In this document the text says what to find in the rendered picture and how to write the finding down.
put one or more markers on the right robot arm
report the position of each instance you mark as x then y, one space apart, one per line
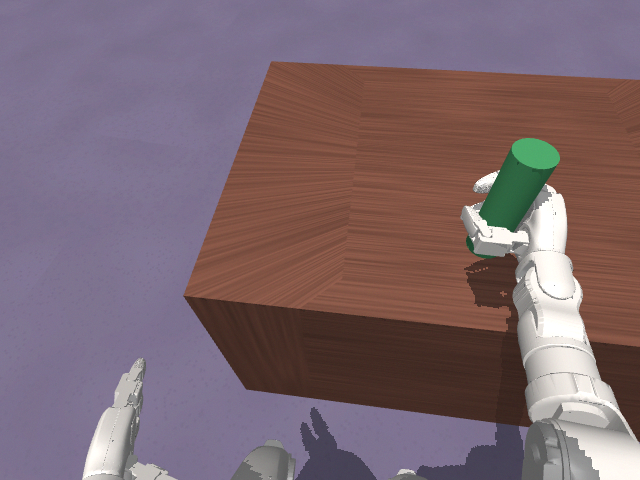
578 431

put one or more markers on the left robot hand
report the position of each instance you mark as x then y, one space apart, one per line
112 446

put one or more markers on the can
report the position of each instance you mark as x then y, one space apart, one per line
526 169

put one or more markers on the right robot hand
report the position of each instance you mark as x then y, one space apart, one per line
543 227

